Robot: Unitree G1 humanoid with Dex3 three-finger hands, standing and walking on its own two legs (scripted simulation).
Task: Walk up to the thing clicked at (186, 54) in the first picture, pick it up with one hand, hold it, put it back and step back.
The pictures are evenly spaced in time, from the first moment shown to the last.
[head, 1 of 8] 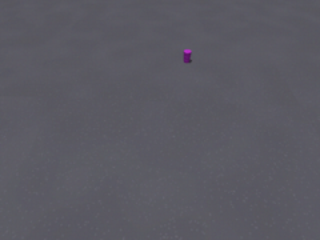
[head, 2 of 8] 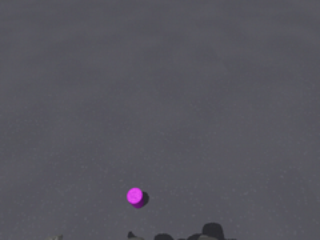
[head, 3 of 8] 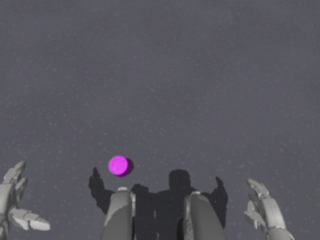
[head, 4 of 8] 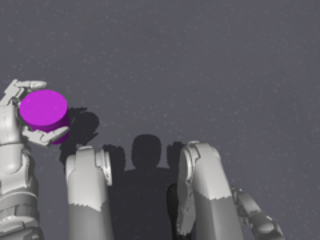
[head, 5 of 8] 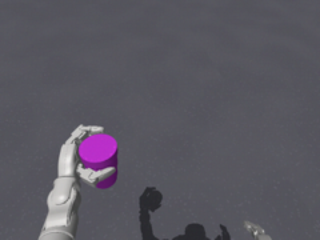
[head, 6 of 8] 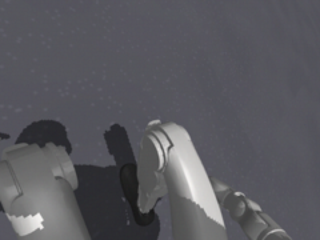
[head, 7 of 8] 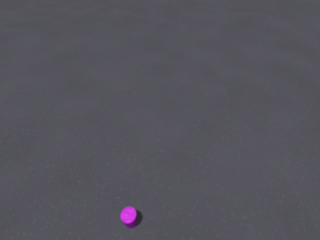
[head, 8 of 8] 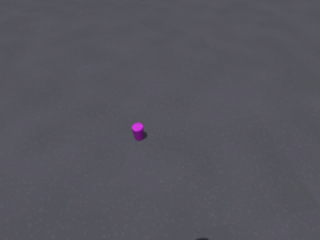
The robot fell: no
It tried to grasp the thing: yes
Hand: left
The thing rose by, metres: 0.69
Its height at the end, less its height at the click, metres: +0.00
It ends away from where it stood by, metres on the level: 0.02
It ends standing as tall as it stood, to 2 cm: yes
